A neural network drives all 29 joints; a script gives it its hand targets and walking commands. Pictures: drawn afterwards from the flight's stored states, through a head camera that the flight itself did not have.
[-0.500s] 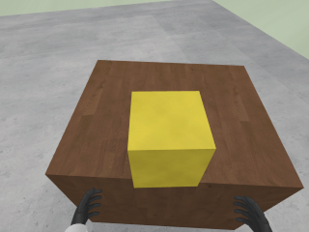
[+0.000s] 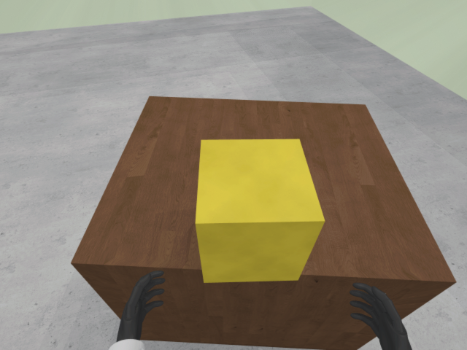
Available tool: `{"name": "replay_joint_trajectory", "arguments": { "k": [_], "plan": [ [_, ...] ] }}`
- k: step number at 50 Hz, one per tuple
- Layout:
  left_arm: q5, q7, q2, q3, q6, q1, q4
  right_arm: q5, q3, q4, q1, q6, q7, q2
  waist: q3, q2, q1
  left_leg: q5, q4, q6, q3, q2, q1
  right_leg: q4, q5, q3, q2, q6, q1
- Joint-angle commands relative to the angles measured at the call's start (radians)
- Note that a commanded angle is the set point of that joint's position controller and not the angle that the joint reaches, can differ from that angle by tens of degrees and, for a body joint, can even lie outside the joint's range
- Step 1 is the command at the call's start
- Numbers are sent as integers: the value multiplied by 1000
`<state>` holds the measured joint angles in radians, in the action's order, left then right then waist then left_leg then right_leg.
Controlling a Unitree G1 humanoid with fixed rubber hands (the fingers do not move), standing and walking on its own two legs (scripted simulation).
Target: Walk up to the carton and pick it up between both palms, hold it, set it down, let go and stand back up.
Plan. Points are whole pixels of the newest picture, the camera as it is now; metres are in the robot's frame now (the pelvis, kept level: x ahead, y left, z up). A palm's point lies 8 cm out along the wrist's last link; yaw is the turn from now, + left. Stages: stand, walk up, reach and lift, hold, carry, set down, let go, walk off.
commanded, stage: reach and lift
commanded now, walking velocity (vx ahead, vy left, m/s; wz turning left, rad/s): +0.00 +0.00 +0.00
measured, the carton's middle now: (250, 212) +0.38 -0.01 -0.01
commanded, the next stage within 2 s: none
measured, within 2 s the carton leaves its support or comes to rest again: neither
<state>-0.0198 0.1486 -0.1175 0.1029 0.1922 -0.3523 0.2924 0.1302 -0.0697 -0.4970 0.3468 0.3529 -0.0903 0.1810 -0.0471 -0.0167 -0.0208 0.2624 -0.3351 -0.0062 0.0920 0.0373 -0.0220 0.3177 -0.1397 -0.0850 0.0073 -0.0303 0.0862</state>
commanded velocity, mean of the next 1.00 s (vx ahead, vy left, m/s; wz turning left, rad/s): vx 0.00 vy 0.00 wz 0.00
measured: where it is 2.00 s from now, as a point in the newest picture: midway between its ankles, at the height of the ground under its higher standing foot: outside the picture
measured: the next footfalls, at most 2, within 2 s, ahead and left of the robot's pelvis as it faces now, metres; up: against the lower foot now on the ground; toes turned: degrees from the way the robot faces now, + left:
none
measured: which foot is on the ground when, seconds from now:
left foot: down 0.00-1.00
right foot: down 0.00-1.00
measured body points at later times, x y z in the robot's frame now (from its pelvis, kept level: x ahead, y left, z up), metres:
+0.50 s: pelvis +0.00 -0.01 +0.00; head -0.02 +0.00 +0.45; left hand +0.22 +0.18 +0.00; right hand +0.22 -0.23 +0.00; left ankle -0.04 +0.11 -0.75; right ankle +0.03 -0.10 -0.75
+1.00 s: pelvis -0.01 +0.00 +0.00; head -0.01 +0.00 +0.45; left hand +0.29 +0.18 +0.08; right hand +0.29 -0.24 +0.07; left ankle -0.04 +0.11 -0.75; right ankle +0.03 -0.10 -0.75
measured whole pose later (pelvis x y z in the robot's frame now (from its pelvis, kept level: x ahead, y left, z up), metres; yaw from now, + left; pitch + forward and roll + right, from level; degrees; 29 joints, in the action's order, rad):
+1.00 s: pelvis -0.01 +0.00 +0.00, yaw -1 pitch -2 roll +0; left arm -0.08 0.13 -0.09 -0.04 -0.39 0.04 -0.07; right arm 0.27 -0.06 -0.20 -0.04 -0.08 -0.01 0.29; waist -0.03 -0.01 -0.01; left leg 0.22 -0.29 0.00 0.11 0.03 0.02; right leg 0.29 -0.10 -0.06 0.01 -0.03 0.15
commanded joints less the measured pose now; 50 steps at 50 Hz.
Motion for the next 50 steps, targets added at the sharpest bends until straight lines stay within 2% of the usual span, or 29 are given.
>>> {"name": "replay_joint_trajectory", "arguments": {
  "k": [1, 8, 13, 17, 22, 28, 34, 43, 50],
  "plan": [
    [-21, 9, -29, 1, 72, 58, -91, -1, -36, 124, -52, 37, 7, 78, -16, -7, -6, -57, 96, -22, -57, -13, 308, -6, 12, 137, -8, -38, -175],
    [-38, 18, -29, 6, 114, 112, -60, 7, -31, 106, -102, 39, 15, 55, -11, -6, 0, 4, 88, -16, -60, -18, 351, 11, -22, 155, -16, -35, -177],
    [-53, 19, -38, 0, 86, 165, -78, 20, -21, 119, -156, 5, 28, 59, 14, -13, 2, 6, 82, -11, -61, -23, 355, 15, -24, 164, -18, -31, -180],
    [-66, 19, -42, -6, 41, 196, -126, 28, -17, 168, -191, -29, 41, 66, 47, -22, 6, -33, 74, -10, -60, -28, 341, 17, 24, 167, -18, -27, -195],
    [-64, 13, -37, -23, -51, 222, -193, 46, -11, 214, -213, -93, 54, 83, 59, -20, 8, -101, 75, -13, -64, -30, 305, 12, 96, 167, -11, -23, -209],
    [-50, 5, -20, -52, -208, 272, -321, 84, -8, 297, -257, -185, 68, 123, 72, -6, 10, -189, 78, -21, -67, -30, 243, -3, 167, 159, 4, -24, -209],
    [-43, 4, -6, -85, -365, 336, -457, 117, -15, 403, -324, -267, 77, 164, 90, 10, 4, -227, 84, -22, -67, -28, 202, -14, 179, 147, 17, -25, -176],
    [-52, -22, -2, -140, -537, 497, -489, 139, -26, 428, -483, -393, 79, 210, 118, -7, 7, -139, 117, -3, -67, -21, 204, -33, 105, 139, 18, -18, -132],
    [-60, -29, -19, -170, -615, 625, -502, 161, -31, 413, -619, -450, 82, 248, 188, -16, 23, -163, 113, 0, -64, -21, 196, -29, 151, 133, 23, -8, -152]
  ]
}}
